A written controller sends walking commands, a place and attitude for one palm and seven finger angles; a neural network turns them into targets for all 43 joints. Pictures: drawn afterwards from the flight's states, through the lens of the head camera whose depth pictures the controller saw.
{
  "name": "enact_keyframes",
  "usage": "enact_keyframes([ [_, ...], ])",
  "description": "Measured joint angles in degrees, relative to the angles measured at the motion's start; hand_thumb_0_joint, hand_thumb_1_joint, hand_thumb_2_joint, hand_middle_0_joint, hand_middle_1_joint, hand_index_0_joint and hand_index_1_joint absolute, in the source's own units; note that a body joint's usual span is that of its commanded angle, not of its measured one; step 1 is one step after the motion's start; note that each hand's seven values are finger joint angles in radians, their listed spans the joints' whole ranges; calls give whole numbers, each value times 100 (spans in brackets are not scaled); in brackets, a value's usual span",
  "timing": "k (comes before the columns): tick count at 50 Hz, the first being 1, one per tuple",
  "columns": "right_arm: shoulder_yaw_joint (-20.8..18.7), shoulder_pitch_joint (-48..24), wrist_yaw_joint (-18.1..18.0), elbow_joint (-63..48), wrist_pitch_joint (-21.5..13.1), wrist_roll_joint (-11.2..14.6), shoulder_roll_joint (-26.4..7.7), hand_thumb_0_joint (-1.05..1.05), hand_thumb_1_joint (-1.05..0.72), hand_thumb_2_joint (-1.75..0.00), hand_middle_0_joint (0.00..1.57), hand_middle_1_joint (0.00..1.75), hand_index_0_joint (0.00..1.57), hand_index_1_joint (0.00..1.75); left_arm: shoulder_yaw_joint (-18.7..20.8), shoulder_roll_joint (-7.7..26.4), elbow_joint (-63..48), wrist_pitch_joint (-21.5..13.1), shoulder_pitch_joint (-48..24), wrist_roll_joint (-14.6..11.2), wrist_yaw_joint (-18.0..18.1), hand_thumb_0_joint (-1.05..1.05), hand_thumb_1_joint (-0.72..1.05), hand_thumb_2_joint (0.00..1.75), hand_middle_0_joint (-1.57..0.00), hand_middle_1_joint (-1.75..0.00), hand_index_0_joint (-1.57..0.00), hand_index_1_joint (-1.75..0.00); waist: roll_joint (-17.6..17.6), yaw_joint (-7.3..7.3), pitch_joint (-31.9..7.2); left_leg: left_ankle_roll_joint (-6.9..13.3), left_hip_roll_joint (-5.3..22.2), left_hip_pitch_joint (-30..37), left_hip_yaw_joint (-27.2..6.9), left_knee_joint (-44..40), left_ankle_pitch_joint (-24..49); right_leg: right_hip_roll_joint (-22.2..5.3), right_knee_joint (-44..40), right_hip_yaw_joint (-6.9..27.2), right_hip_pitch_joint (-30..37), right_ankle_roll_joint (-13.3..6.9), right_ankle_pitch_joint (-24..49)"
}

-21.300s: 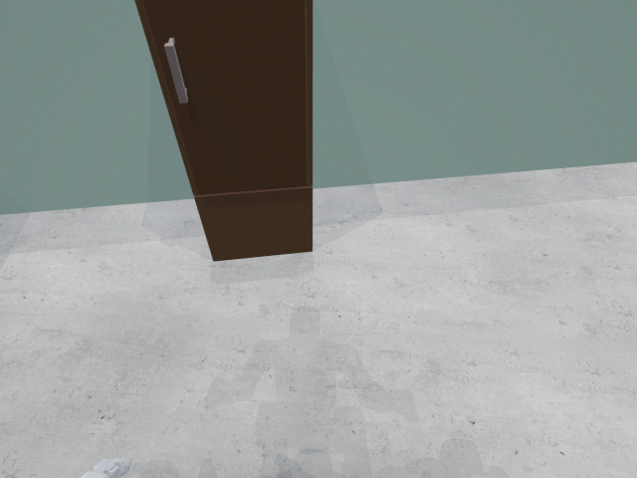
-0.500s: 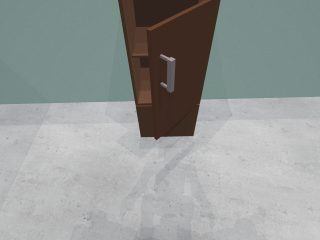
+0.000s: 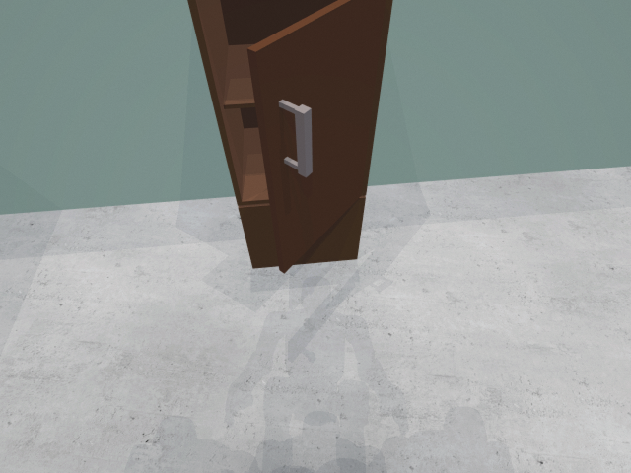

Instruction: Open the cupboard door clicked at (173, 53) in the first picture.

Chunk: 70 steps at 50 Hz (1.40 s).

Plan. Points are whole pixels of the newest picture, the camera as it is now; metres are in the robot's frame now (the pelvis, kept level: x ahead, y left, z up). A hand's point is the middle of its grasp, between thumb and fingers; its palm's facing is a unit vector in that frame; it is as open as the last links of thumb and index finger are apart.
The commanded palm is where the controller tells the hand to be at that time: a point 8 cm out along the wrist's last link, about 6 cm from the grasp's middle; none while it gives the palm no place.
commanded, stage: walk to a spot facing it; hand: left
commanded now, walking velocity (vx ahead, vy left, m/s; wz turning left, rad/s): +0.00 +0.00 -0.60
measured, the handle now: (295, 139) +0.65 +0.08 +0.04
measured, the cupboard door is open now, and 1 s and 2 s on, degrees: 46 46 46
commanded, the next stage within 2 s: none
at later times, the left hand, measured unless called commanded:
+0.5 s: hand out of the picture +0.09 +0.17 -0.17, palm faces -0.25 -0.93 -0.28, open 7.4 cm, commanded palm none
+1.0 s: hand (267, 418) +0.22 +0.09 -0.17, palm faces -0.56 -0.78 -0.30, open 7.4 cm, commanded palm none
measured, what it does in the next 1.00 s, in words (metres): steps on the spot, turning right: left foot, then right foot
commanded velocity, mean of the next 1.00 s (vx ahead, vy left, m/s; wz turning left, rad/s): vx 0.00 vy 0.00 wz -0.60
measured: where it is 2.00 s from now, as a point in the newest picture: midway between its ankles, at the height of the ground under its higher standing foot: outside the picture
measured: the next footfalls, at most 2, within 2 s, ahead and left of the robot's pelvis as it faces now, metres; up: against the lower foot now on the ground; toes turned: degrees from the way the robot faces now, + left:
left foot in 0.64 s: +0.09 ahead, +0.11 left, +0.00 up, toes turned -23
right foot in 0.94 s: -0.02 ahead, -0.15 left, +0.00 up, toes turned -37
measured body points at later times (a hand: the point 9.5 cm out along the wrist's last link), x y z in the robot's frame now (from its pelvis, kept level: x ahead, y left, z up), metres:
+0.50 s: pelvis -0.01 -0.03 +0.00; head +0.06 -0.05 +0.44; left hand +0.10 +0.21 -0.14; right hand +0.04 -0.31 -0.14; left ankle +0.01 +0.13 -0.68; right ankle -0.02 -0.13 -0.74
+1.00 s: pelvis +0.01 -0.03 -0.02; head +0.05 -0.08 +0.43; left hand +0.25 +0.13 -0.15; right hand -0.10 -0.29 -0.17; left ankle +0.05 +0.12 -0.71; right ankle -0.05 -0.13 -0.74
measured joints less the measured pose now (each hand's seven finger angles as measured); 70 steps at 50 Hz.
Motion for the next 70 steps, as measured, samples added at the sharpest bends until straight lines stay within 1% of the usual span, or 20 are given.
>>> enact_keyframes([
  [4,-50,111,-14,-153,12,-24,63,0,-91,-89,20,29,20,30,71,24,-186,94,-1,11,-58,1,91,90,-20,-30,-20,-30,-139,-6,55,33,11,-118,242,182,-109,19,445,216,-332,39,-121],
  [9,-91,243,-41,-269,-43,-97,14,0,-91,-89,20,29,20,30,170,25,-440,201,-144,20,-146,1,91,90,-20,-30,-20,-30,-101,38,235,40,98,-75,547,240,-153,-204,2425,-26,-1027,232,-1316],
  [12,-111,268,-19,-300,-9,-126,-71,0,-91,-89,20,29,20,30,188,1,-615,163,-184,20,-192,1,91,90,-20,-30,-20,-30,88,67,297,-78,299,-86,645,396,-242,-412,2112,-227,-883,270,-1269],
  [14,-122,296,13,-360,44,-84,-75,0,-91,-89,20,29,20,30,192,93,-776,64,-92,38,-207,1,91,90,-20,-30,-20,-30,35,101,217,-159,388,-313,696,883,-478,-544,1150,-112,-568,187,-468],
  [17,-190,-4,67,-449,189,-2,-166,0,-91,-89,20,29,20,30,206,79,-777,-30,-104,30,-89,1,91,90,-20,-30,-20,-30,126,118,369,-193,289,-998,-28,2575,-1406,-317,1275,15,-681,130,-642],
  [21,-205,-408,89,-693,167,29,-169,1,-91,-89,20,29,20,30,190,63,-774,4,38,48,3,1,91,90,-20,-30,-20,-30,-52,136,415,-255,18,-1526,-360,3417,-1262,-191,792,372,-622,140,-334],
  [27,-176,-776,61,-1025,49,93,-83,0,-91,-89,20,29,20,30,170,58,-763,35,211,68,1,1,91,90,-20,-30,-20,-30,-288,210,272,-288,-174,-1368,-528,2353,-1028,-56,273,905,-508,193,11],
  [31,-113,-811,35,-1153,-57,125,-29,0,-91,-89,20,29,20,30,200,110,-818,97,209,44,-15,1,91,90,-20,-30,-20,-30,-357,216,152,-225,-222,-829,-603,852,-400,91,410,1126,-595,315,-46],
  [32,-90,-741,31,-1211,-111,101,-79,0,-91,-89,20,29,20,30,199,98,-861,121,234,14,-30,1,91,90,-20,-30,-20,-30,-228,195,54,-109,-90,-660,-710,366,-184,210,614,1055,-726,330,-196],
  [35,-22,-610,-14,-1190,-148,-25,27,0,-91,-89,20,29,20,30,248,272,-903,183,-9,18,-108,1,91,90,-20,-30,-20,-30,-398,220,183,-24,-64,-629,-574,533,-154,47,2242,606,-1286,496,-1377],
  [39,49,-265,-3,-1156,-119,-106,90,0,-91,-89,20,29,20,30,309,404,-1069,165,-225,38,-207,1,91,90,-20,-30,-20,-30,-357,239,261,-92,163,-414,-430,289,-73,-213,3546,42,-1730,648,-1481],
  [44,5,29,37,-1064,-59,-121,-27,0,-91,-89,20,29,20,30,259,402,-1196,150,-299,22,-305,1,91,90,-20,-30,-20,-30,-110,161,294,-212,451,-268,-85,335,-208,-471,2362,-348,-1297,614,-1278],
  [48,-78,244,95,-1028,13,-36,-195,0,-91,-89,21,30,20,30,204,448,-1231,21,-211,36,-303,1,91,90,-20,-30,-20,-30,-66,80,176,-348,548,-539,162,1301,-859,-504,919,-356,-663,333,-326],
  [50,-130,128,77,-941,129,29,-330,0,-91,-89,20,29,20,30,162,363,-1172,-32,-230,24,-210,1,91,90,-20,-30,-20,-30,60,37,269,-312,417,-968,-195,2515,-1484,-384,1146,-234,-765,220,-534],
  [53,-164,9,87,-907,177,56,-374,1,-91,-89,20,29,20,30,140,288,-1141,21,-175,43,-103,1,91,90,-20,-30,-20,-30,-15,4,317,-321,200,-1413,-327,3382,-1432,-330,922,15,-691,209,-453],
  [61,-121,-36,178,-1084,-28,33,-180,1,-91,-89,20,29,20,30,99,209,-999,29,71,54,-143,1,91,90,-20,-30,-20,-30,-383,52,104,-320,-97,-1040,-243,1420,-846,-224,512,696,-505,256,-264],
  [63,-79,100,176,-1154,-179,0,-205,0,-91,-89,20,29,20,30,102,161,-986,59,180,33,-189,1,91,90,-20,-30,-20,-30,-277,20,-73,-200,-39,-679,-271,499,-726,-83,898,728,-666,242,-720],
  [65,-48,209,120,-1119,-313,-76,-154,0,-91,-89,20,29,20,30,132,162,-921,126,135,25,-248,1,91,90,-20,-30,-20,-30,-257,-28,-98,-33,32,-669,-188,601,-269,-122,1930,465,-1030,282,-1411],
  [68,30,533,133,-1029,-393,-139,-25,0,-91,-89,20,29,20,30,209,240,-914,93,-9,79,-375,1,91,90,-20,-30,-20,-30,-293,-71,-101,-7,166,-312,-15,291,-229,-339,3260,22,-1608,362,-1209],
  [70,64,763,131,-916,-417,-145,25,0,-91,-89,20,29,20,30,234,270,-977,59,-152,91,-440,1,91,90,-20,-30,-20,-30,-282,-58,-88,-80,259,-29,99,-69,-158,-517,3546,-179,-1888,423,-830],
])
